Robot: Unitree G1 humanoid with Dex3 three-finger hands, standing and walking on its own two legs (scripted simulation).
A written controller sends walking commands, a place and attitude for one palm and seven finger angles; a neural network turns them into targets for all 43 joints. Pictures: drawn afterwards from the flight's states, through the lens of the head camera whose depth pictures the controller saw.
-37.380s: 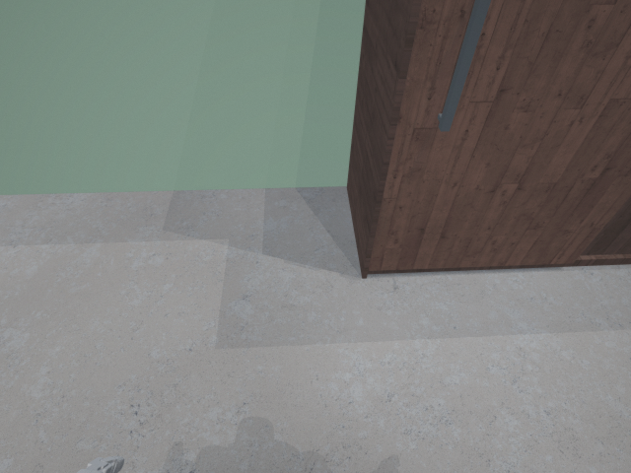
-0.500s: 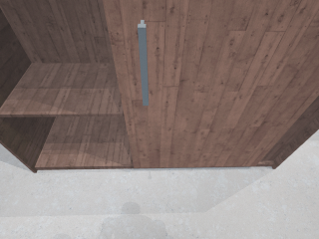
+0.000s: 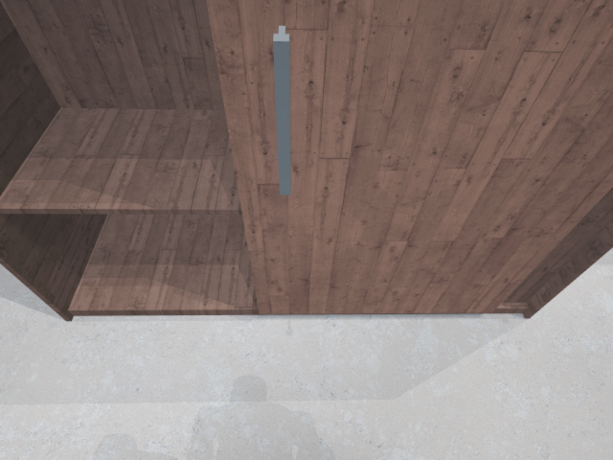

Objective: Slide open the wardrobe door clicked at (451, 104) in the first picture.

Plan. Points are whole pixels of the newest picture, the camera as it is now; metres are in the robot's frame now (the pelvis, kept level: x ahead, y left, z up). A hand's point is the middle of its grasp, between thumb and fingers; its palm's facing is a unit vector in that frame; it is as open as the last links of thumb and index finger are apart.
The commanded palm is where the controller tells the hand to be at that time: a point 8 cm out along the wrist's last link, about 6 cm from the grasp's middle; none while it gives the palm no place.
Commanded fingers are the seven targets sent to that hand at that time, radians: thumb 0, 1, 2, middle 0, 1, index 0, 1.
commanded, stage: look to check the result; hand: left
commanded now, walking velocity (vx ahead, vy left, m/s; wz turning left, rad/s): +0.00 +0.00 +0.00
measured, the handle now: (283, 122) +0.62 +0.07 +0.08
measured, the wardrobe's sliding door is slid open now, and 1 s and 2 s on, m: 0.66 0.66 0.66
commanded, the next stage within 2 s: stand and wait in 0.14 s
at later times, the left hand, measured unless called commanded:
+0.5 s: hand out of the picture +0.01 +0.18 -0.18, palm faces -0.01 -0.98 -0.20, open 7.3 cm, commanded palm none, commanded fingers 0.00 0.90 0.90 -0.20 -0.30 -0.20 -0.30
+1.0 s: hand out of the picture +0.00 +0.17 -0.18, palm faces -0.01 -0.98 -0.19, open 7.3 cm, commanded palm none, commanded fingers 0.00 0.90 0.90 -0.20 -0.30 -0.20 -0.30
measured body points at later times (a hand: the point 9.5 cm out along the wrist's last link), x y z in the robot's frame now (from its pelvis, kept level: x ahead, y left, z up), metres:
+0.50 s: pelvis +0.00 +0.00 +0.00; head +0.03 +0.01 +0.45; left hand +0.01 +0.23 -0.16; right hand -0.01 -0.22 -0.16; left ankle -0.05 +0.08 -0.74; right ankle -0.03 -0.12 -0.74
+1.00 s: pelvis -0.01 +0.00 +0.00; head +0.02 +0.00 +0.45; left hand +0.00 +0.23 -0.16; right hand -0.02 -0.22 -0.16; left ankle -0.05 +0.08 -0.74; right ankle -0.03 -0.12 -0.74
